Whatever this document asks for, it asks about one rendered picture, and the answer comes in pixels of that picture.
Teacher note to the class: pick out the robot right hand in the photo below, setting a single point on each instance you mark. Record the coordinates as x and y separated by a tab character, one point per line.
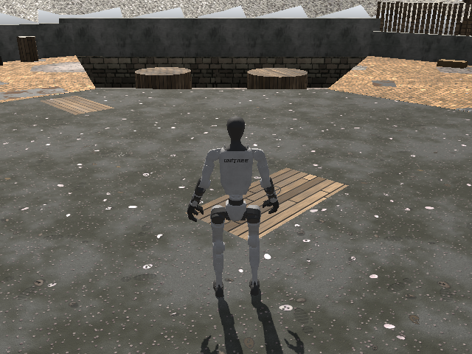
268	204

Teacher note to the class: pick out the robot right shin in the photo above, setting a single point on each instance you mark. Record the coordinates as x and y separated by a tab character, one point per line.
254	259

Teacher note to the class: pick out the right robot forearm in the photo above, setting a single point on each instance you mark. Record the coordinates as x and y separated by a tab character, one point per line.
270	192

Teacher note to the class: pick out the left robot upper arm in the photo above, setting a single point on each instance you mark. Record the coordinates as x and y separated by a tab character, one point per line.
208	167

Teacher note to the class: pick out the right robot upper arm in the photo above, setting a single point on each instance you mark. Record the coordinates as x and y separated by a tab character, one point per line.
262	166

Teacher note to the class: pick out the robot left foot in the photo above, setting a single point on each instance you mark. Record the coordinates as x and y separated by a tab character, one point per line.
219	290

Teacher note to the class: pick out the robot left hand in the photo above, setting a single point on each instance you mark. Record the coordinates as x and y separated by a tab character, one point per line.
191	210

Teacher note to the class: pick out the left robot forearm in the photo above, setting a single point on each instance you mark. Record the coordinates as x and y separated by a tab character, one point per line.
197	195

